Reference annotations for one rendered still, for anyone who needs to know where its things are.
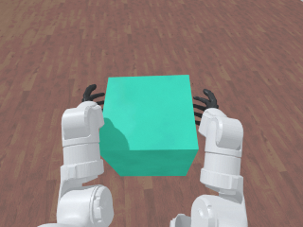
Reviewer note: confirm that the carton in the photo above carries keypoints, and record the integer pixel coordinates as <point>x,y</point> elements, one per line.
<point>149,126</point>

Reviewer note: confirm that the robot right hand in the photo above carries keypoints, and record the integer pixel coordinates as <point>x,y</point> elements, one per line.
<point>211,103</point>

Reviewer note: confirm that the right robot forearm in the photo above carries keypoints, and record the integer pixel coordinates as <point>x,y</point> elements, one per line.
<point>223,151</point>

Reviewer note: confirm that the robot left hand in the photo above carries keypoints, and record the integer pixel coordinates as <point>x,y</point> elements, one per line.
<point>88,97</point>

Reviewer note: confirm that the left robot forearm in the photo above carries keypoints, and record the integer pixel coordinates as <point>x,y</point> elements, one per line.
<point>80,141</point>

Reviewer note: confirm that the robot left upper arm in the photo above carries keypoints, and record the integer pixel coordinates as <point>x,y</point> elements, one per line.
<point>85,206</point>

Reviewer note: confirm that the robot right upper arm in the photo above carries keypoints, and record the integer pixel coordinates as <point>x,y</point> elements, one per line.
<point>217,211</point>

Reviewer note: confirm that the robot right thigh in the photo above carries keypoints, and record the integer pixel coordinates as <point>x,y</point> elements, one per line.
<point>180,221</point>

